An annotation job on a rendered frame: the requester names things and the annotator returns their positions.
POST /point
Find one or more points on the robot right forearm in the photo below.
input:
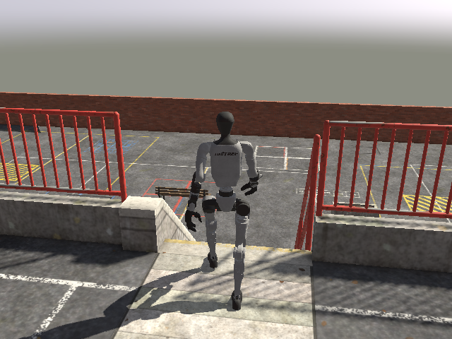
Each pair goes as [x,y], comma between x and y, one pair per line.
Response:
[254,181]

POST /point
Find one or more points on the robot left upper arm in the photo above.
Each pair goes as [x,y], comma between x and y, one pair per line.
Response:
[201,158]

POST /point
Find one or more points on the robot left forearm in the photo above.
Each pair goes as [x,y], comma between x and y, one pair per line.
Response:
[194,194]

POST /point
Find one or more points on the left robot foot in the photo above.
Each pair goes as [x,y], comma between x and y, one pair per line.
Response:
[213,262]

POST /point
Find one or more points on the right robot shin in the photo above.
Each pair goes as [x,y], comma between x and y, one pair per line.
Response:
[238,274]

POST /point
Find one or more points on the robot right upper arm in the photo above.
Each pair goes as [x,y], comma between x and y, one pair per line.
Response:
[248,149]

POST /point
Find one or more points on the robot right hand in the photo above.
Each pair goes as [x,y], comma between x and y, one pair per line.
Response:
[246,186]

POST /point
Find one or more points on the robot left hand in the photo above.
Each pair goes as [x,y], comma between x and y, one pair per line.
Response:
[188,221]

